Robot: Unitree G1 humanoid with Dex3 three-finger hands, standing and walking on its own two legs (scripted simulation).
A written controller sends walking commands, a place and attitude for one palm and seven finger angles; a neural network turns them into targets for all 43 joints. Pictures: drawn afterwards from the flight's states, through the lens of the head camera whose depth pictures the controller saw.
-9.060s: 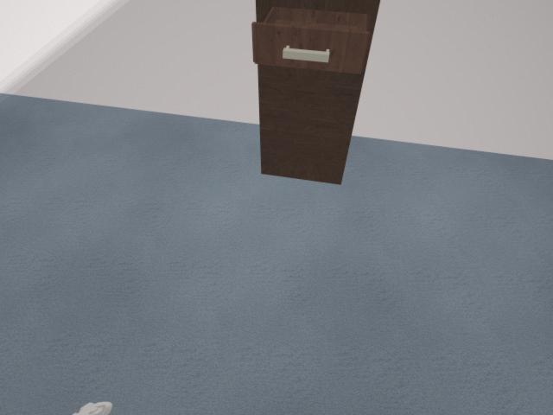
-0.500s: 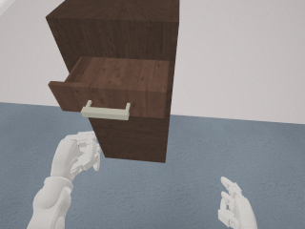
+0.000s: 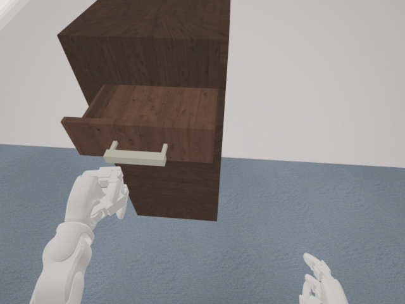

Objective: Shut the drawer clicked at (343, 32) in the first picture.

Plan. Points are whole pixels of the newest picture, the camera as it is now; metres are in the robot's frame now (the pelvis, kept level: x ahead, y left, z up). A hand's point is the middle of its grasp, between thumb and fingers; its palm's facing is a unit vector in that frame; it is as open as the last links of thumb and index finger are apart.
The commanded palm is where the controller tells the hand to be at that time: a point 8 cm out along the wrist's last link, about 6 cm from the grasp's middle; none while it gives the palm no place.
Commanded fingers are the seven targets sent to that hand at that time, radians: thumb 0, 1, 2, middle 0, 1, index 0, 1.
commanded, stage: raise the hand and make a fist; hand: left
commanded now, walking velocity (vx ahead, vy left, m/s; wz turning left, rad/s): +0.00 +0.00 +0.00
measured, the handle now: (137, 151) +0.47 +0.21 +0.01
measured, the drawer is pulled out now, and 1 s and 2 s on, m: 0.17 0.17 0.17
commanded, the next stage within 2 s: bring the fist close to the handle in 0.08 s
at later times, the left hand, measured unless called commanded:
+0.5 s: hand (126, 198) +0.29 +0.17 +0.07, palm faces -0.02 -1.00 -0.03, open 3.3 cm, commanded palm +0.27 +0.22 +0.07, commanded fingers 0.00 0.90 0.90 -1.40 -1.60 -1.40 -1.60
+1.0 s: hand (139, 186) +0.35 +0.18 +0.02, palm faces -0.04 -1.00 -0.02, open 3.3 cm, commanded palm +0.33 +0.23 +0.02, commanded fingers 0.00 0.90 0.90 -1.40 -1.60 -1.40 -1.60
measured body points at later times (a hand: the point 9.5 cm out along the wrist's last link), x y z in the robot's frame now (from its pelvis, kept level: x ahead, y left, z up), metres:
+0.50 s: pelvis -0.02 +0.00 -0.01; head +0.00 -0.01 +0.44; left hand +0.28 +0.23 +0.08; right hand +0.15 -0.23 -0.09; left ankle -0.03 +0.12 -0.73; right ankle +0.00 -0.11 -0.73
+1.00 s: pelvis -0.03 +0.01 -0.03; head +0.05 +0.01 +0.41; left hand +0.35 +0.23 +0.02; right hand +0.08 -0.25 -0.14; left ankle -0.03 +0.12 -0.73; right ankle +0.00 -0.11 -0.73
